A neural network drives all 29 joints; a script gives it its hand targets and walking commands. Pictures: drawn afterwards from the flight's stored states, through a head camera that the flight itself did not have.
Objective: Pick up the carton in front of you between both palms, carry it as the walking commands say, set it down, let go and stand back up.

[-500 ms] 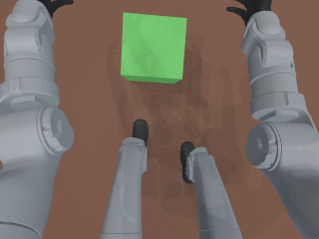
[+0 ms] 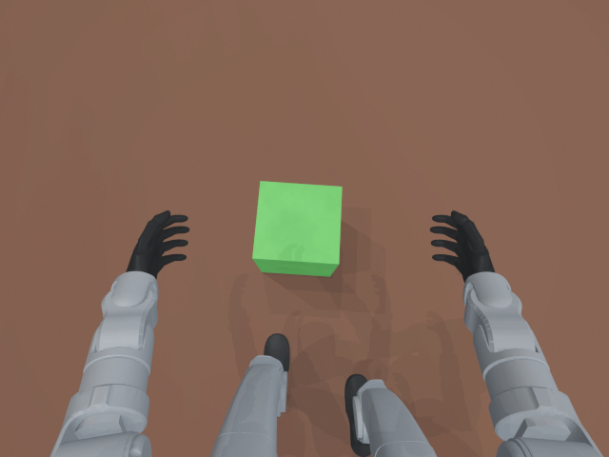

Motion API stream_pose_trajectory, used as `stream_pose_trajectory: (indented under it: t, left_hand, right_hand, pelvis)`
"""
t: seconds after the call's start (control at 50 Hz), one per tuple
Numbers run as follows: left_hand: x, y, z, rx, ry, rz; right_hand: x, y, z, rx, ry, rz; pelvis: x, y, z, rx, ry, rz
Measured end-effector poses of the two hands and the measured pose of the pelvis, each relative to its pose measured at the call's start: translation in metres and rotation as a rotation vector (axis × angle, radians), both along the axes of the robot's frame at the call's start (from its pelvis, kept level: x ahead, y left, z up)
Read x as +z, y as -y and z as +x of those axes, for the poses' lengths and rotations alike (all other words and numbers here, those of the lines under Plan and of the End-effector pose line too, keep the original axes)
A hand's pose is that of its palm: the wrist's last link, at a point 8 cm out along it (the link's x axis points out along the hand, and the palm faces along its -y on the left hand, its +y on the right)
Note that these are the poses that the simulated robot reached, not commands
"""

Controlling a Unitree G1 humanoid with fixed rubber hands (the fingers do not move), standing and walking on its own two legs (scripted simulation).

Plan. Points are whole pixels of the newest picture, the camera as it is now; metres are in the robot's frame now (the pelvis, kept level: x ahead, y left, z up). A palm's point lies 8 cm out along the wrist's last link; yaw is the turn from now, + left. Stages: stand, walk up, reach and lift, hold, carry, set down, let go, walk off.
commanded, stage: let go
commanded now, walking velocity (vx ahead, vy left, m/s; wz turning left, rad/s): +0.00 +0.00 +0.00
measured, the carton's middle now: (298, 233) +0.50 +0.05 -0.61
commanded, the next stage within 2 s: stand in 0.82 s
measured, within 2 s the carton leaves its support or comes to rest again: neither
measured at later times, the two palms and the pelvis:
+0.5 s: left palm (138, 372) +0.20 +0.21 -0.03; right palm (571, 378) +0.21 -0.25 -0.02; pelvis +0.04 -0.02 +0.04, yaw +0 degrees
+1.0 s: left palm (106, 368) +0.20 +0.26 -0.04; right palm (596, 383) +0.20 -0.30 -0.04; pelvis +0.06 -0.02 +0.03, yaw +0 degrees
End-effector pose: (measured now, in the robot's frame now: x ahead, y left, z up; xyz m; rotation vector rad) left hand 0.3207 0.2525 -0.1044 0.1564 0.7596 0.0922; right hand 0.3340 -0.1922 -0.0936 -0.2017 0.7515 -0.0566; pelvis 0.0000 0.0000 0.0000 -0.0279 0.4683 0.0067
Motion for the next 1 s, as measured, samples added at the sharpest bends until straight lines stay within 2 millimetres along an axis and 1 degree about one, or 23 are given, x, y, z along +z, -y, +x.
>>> stream_pose_trajectory:
  t: [0.14,0.22,0.3,0.38,0.44,0.52,0.68,0.82,0.86,0.9,1.0]
  left_hand:
    - [0.026,0.013,-0.053,-0.011,-0.014,0.004]
    - [0.042,0.019,-0.080,-0.010,-0.024,0.008]
    - [0.058,0.025,-0.102,-0.007,-0.028,0.011]
    - [0.070,0.031,-0.117,-0.009,-0.030,0.012]
    - [0.074,0.035,-0.123,-0.014,-0.035,0.010]
    - [0.076,0.040,-0.122,-0.023,-0.043,0.006]
    - [0.078,0.042,-0.111,-0.032,-0.048,0.007]
    - [0.078,0.041,-0.111,-0.028,-0.063,0.020]
    - [0.074,0.034,-0.112,-0.019,-0.071,0.056]
    - [0.070,0.022,-0.115,-0.010,-0.079,0.097]
    - [0.060,-0.003,-0.121,0.004,-0.118,0.160]
  right_hand:
    - [0.026,0.021,-0.054,-0.004,-0.022,0.002]
    - [0.040,0.032,-0.081,-0.007,-0.028,0.004]
    - [0.054,0.042,-0.102,-0.011,-0.026,0.006]
    - [0.064,0.052,-0.118,-0.012,-0.021,0.004]
    - [0.068,0.058,-0.125,-0.014,-0.022,0.003]
    - [0.071,0.062,-0.128,-0.016,-0.026,0.004]
    - [0.074,0.061,-0.119,-0.014,-0.030,0.009]
    - [0.072,0.058,-0.114,-0.018,-0.029,0.014]
    - [0.064,0.063,-0.118,-0.017,-0.056,-0.024]
    - [0.057,0.074,-0.124,-0.027,-0.096,-0.068]
    - [0.051,0.104,-0.134,-0.064,-0.158,-0.149]
  pelvis:
    - [0.018,0.005,0.012,0.002,0.153,0.016]
    - [0.027,0.008,0.020,0.002,0.241,0.025]
    - [0.035,0.012,0.028,-0.002,0.324,0.033]
    - [0.041,0.016,0.036,-0.008,0.397,0.043]
    - [0.043,0.019,0.040,-0.012,0.441,0.049]
    - [0.044,0.021,0.043,-0.015,0.484,0.054]
    - [0.043,0.022,0.048,-0.018,0.519,0.056]
    - [0.043,0.021,0.051,-0.016,0.518,0.057]
    - [0.041,0.021,0.052,-0.013,0.496,0.050]
    - [0.039,0.022,0.054,-0.013,0.481,0.044]
    - [0.035,0.021,0.061,-0.015,0.460,0.040]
